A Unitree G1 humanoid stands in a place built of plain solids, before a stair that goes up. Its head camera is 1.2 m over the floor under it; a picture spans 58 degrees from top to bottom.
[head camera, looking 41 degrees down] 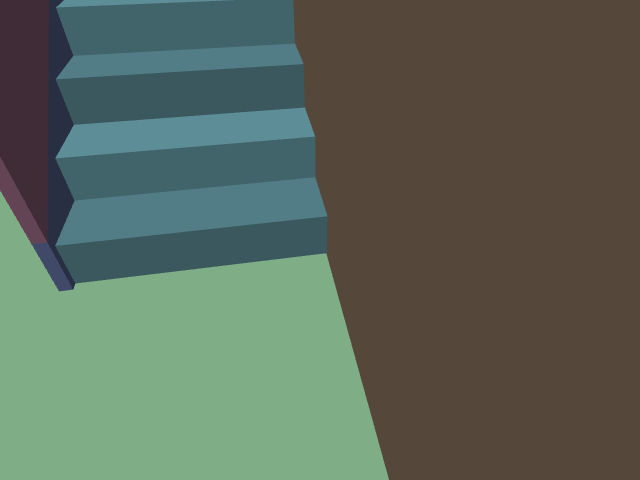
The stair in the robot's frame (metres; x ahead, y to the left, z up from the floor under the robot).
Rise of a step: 0.19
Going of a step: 0.28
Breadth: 0.97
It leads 10 degrees to the left of straight ahead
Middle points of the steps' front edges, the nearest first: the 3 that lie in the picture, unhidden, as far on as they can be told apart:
1.21 0.45 0.19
1.48 0.50 0.38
1.75 0.55 0.57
